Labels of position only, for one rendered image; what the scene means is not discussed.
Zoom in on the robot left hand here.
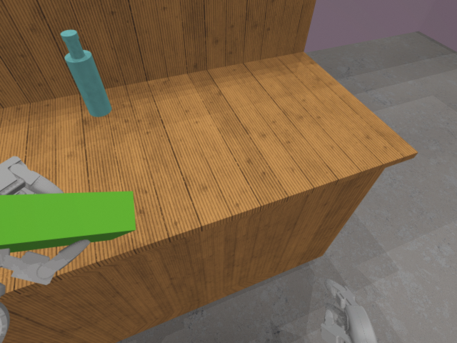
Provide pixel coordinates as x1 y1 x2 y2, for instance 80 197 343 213
0 156 90 285

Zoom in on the robot right hand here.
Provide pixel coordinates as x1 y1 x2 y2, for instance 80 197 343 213
321 279 377 343

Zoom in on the sponge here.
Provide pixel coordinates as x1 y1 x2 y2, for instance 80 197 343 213
0 191 136 253

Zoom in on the table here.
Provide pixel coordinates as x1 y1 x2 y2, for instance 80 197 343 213
0 0 418 343

